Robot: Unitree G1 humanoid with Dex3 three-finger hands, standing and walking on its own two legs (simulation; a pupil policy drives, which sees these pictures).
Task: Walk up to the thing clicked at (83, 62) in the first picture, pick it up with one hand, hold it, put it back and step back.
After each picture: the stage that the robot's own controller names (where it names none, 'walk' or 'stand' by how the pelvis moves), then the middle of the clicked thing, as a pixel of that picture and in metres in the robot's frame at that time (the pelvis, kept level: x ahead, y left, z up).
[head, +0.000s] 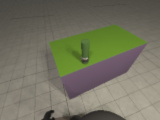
stand; (85, 52) +0.59 +0.09 +0.01
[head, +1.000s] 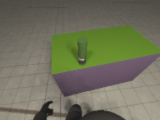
sink last; (82, 53) +0.52 +0.11 +0.04
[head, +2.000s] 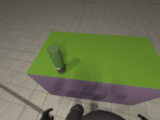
rise first; (58, 61) +0.39 +0.27 +0.05
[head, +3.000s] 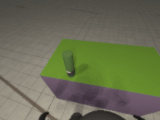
stand; (69, 65) +0.42 +0.20 +0.02
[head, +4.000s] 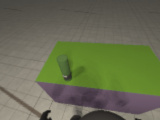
stand; (65, 69) +0.38 +0.22 +0.01
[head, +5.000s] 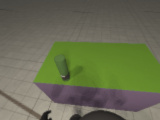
stand; (63, 69) +0.38 +0.23 +0.02
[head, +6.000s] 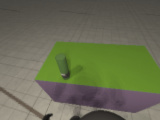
stand; (63, 68) +0.41 +0.24 +0.01
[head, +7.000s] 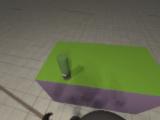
stand; (64, 68) +0.40 +0.23 +0.01
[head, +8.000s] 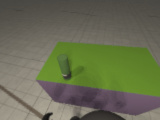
rise first; (65, 68) +0.40 +0.23 +0.01
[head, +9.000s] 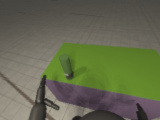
rise first; (67, 68) +0.40 +0.24 +0.01
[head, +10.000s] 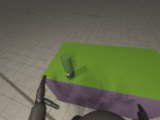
go down; (68, 68) +0.41 +0.23 +0.01
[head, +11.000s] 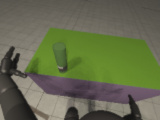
go down; (61, 60) +0.42 +0.21 +0.05
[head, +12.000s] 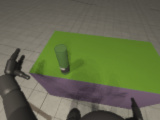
go down; (63, 61) +0.41 +0.21 +0.06
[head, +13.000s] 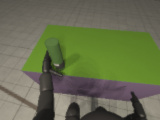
close in; (56, 57) +0.42 +0.23 +0.08
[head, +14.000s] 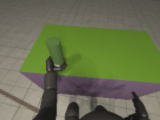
lift; (57, 57) +0.41 +0.22 +0.09
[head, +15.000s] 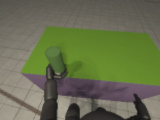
lift; (58, 65) +0.36 +0.21 +0.09
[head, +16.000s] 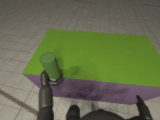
lift; (53, 71) +0.32 +0.24 +0.09
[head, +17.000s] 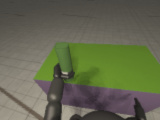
hold; (65, 64) +0.33 +0.17 +0.17
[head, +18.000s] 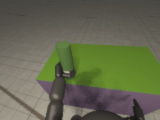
hold; (67, 63) +0.33 +0.16 +0.18
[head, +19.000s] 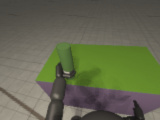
hold; (67, 63) +0.34 +0.16 +0.16
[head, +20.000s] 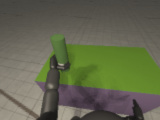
crouch; (61, 56) +0.37 +0.20 +0.19
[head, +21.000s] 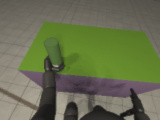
lower; (56, 57) +0.41 +0.22 +0.07
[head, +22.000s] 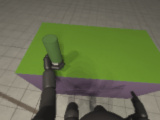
lower; (55, 55) +0.42 +0.22 +0.10
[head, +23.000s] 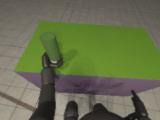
lower; (53, 53) +0.43 +0.23 +0.10
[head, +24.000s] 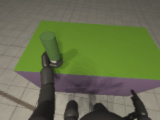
lower; (53, 53) +0.43 +0.23 +0.10
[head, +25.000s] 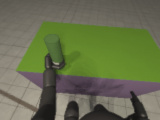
loosen; (56, 55) +0.42 +0.22 +0.10
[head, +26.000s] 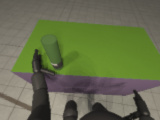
withdraw; (54, 55) +0.41 +0.21 +0.10
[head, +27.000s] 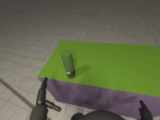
sink last; (69, 66) +0.40 +0.21 +0.06
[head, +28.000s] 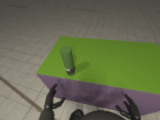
stand; (68, 63) +0.41 +0.21 +0.06
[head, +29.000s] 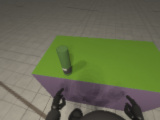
stand; (65, 62) +0.41 +0.22 +0.08
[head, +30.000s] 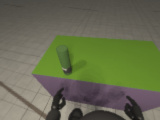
stand; (65, 62) +0.41 +0.22 +0.08
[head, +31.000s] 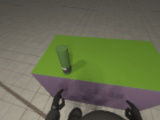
stand; (64, 61) +0.41 +0.22 +0.07
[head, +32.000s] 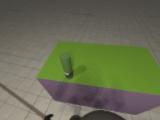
stand; (67, 67) +0.41 +0.21 +0.01
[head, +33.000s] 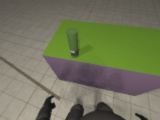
walk; (73, 45) +0.55 +0.17 +0.04
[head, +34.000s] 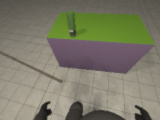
walk; (71, 25) +0.84 +0.25 +0.04
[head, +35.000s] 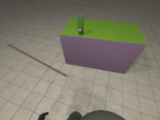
stand; (80, 25) +1.06 +0.19 +0.03
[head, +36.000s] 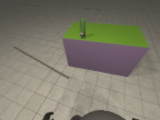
stand; (82, 29) +1.06 +0.17 +0.01
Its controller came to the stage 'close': yes
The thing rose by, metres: 0.19
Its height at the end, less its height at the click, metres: +0.00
